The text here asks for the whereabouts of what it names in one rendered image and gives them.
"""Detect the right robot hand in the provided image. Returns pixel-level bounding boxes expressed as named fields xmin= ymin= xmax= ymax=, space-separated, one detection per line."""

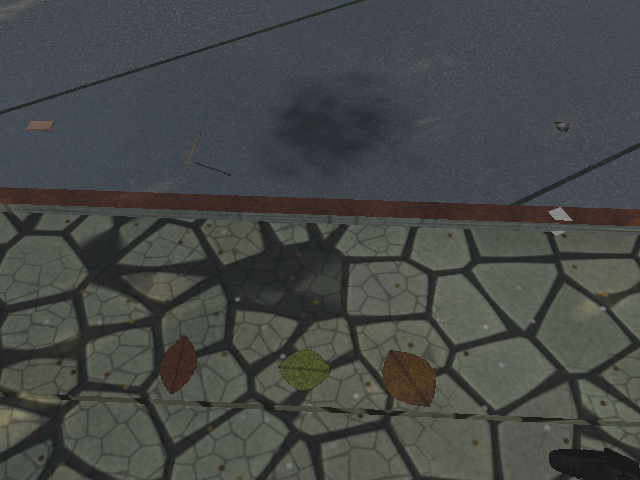
xmin=549 ymin=448 xmax=640 ymax=480

